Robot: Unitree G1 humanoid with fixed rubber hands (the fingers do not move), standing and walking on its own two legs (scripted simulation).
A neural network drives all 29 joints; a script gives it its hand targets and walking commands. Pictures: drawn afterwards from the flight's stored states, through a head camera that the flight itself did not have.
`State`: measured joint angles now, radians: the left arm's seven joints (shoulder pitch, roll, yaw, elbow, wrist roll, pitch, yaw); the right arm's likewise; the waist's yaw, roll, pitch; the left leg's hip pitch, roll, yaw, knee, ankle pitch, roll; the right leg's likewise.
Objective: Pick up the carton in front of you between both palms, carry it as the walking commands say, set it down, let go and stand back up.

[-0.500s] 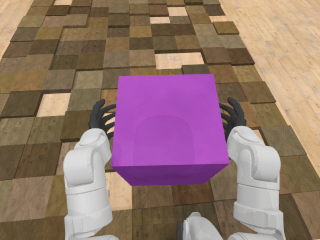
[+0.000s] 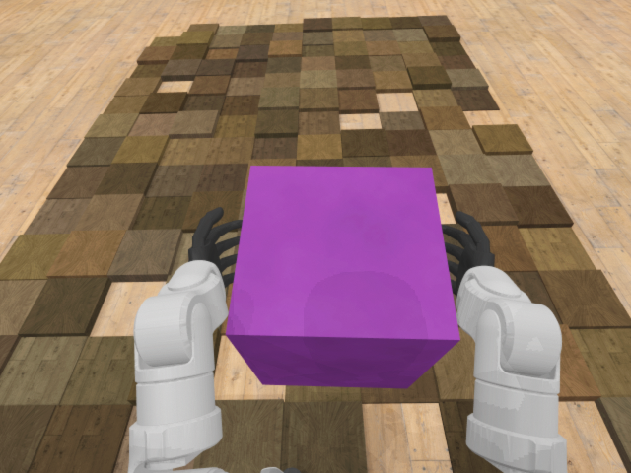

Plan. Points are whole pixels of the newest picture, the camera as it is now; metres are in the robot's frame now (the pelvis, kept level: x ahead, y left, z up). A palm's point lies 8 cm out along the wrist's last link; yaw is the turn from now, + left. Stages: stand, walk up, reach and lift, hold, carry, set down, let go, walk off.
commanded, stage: carry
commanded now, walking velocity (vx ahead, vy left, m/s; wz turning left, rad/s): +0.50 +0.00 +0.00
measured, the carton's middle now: (337, 288) +0.35 +0.00 +0.05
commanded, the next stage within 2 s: none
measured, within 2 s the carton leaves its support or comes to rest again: neither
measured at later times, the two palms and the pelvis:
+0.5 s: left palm (266, 145) +0.60 +0.12 +0.10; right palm (450, 145) +0.60 -0.18 +0.10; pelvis +0.34 -0.03 +0.00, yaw -1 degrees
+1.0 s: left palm (293, 64) +0.94 +0.10 +0.08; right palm (428, 63) +0.93 -0.20 +0.08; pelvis +0.67 -0.04 -0.02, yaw -1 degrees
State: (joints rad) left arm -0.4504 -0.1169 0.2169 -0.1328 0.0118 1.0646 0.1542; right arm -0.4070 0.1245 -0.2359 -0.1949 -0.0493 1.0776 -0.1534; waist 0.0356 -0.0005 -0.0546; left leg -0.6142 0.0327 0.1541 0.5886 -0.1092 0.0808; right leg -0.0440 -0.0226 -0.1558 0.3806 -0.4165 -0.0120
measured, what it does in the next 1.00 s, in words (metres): walks ahead: right foot, then left foot 0.03 m higher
